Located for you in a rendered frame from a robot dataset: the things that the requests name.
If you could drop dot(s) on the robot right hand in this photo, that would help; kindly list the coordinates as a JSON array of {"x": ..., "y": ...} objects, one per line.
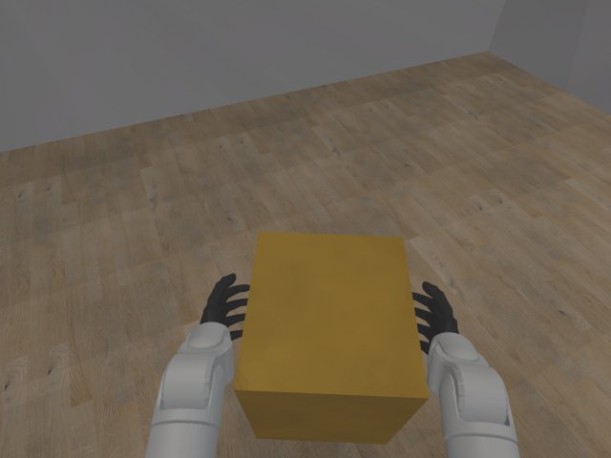
[{"x": 441, "y": 319}]

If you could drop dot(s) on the right robot forearm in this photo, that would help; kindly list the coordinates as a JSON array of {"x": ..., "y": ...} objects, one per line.
[{"x": 476, "y": 416}]

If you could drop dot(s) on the left robot forearm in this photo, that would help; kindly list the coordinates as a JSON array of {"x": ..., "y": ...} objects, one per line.
[{"x": 187, "y": 414}]

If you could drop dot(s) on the carton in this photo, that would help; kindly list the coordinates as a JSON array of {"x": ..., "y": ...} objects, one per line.
[{"x": 330, "y": 348}]

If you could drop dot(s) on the robot left hand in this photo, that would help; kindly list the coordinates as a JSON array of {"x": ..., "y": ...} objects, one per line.
[{"x": 217, "y": 307}]

